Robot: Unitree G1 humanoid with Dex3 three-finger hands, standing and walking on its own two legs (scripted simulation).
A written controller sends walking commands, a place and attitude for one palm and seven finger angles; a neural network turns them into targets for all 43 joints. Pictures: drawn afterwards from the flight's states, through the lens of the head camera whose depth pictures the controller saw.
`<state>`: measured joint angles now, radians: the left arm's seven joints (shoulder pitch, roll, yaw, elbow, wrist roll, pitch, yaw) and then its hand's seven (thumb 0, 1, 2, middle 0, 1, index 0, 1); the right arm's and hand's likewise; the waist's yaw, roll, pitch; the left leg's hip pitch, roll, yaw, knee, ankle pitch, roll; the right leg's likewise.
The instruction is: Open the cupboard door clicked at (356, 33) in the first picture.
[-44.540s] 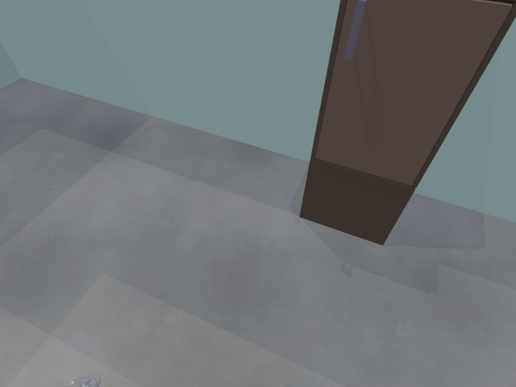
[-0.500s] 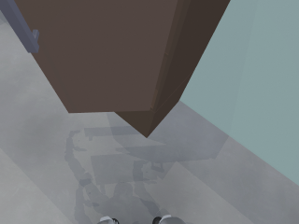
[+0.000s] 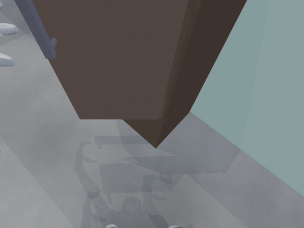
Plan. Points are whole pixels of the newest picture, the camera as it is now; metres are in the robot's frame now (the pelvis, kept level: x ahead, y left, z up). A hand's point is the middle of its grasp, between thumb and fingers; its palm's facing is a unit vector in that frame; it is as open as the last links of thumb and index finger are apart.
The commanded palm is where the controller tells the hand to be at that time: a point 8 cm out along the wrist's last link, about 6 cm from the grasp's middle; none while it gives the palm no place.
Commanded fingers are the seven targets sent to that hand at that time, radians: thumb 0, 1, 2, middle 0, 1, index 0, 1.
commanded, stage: slide the fingers in behind the handle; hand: left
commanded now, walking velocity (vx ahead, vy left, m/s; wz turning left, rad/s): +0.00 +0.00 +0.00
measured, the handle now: (40, 24) +0.56 +0.21 +0.18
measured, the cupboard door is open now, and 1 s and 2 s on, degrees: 44 44 44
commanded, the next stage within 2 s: close the thumb around the handle in 1.60 s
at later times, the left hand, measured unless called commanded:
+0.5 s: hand (14, 35) +0.51 +0.26 +0.18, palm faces -0.04 -1.00 +0.01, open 14.0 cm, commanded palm +0.50 +0.30 +0.18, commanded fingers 0.00 -0.50 0.30 -0.30 -1.20 -0.30 -1.20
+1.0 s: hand (35, 35) +0.51 +0.21 +0.18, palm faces -0.05 -1.00 +0.02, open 14.0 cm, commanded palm +0.49 +0.26 +0.18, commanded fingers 0.00 -0.50 0.30 -0.30 -1.20 -0.30 -1.20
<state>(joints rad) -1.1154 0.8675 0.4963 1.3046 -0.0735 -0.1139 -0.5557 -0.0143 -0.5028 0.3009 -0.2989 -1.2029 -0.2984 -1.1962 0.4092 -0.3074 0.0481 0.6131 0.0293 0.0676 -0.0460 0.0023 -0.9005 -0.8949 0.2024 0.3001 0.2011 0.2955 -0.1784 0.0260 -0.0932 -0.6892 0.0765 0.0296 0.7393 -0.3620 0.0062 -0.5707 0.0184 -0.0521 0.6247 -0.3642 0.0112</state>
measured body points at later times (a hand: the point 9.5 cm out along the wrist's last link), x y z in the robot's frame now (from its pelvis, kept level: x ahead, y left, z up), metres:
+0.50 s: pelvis -0.02 +0.00 +0.00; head +0.10 +0.02 +0.43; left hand +0.51 +0.31 +0.18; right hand -0.07 -0.28 -0.10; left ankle -0.02 +0.11 -0.71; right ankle -0.05 -0.13 -0.71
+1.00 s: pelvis -0.01 +0.00 +0.00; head +0.08 +0.01 +0.44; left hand +0.51 +0.27 +0.19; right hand -0.01 -0.27 -0.11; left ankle -0.02 +0.11 -0.71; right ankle -0.05 -0.13 -0.71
